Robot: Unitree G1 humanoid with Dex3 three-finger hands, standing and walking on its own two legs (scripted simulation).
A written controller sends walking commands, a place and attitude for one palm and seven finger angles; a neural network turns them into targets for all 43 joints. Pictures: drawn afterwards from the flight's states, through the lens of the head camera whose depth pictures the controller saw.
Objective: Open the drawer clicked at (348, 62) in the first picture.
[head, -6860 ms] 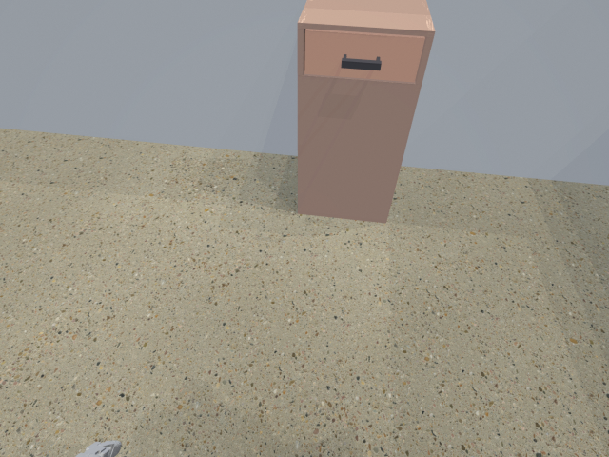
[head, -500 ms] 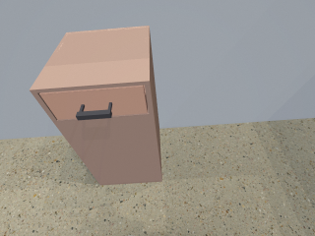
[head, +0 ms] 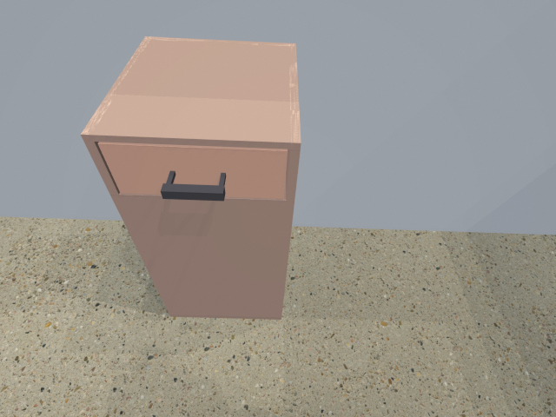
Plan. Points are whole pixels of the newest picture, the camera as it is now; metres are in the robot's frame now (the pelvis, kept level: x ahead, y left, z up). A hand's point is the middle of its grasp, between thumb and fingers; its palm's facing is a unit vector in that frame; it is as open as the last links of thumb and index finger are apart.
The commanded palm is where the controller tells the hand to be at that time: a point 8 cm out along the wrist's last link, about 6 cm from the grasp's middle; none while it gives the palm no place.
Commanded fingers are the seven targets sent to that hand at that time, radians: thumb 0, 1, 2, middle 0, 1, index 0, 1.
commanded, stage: come to a stop and stand still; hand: left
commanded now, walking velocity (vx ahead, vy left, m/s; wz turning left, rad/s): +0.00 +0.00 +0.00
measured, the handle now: (195, 184) +0.53 +0.22 -0.02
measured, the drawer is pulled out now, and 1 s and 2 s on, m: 0.00 0.00 0.00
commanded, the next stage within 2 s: look again from close up in 0.40 s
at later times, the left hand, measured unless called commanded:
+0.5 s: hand out of the picture +0.02 +0.19 -0.18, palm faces +0.01 -0.98 -0.18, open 7.3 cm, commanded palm none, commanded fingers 0.00 0.90 0.90 -0.20 -0.30 -0.20 -0.30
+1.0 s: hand out of the picture +0.02 +0.17 -0.17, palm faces +0.00 -0.98 -0.21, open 7.3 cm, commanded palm none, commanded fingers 0.00 0.90 0.90 -0.20 -0.30 -0.20 -0.30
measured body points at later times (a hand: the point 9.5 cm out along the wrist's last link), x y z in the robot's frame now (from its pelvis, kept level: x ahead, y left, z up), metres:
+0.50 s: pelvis +0.02 +0.02 +0.00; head +0.03 +0.02 +0.45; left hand +0.02 +0.24 -0.16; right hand -0.02 -0.19 -0.16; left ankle -0.04 +0.12 -0.74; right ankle +0.00 -0.14 -0.74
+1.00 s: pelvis +0.01 +0.00 +0.00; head +0.02 -0.02 +0.45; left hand +0.02 +0.22 -0.16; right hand +0.01 -0.23 -0.17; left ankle -0.05 +0.12 -0.74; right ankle +0.00 -0.14 -0.74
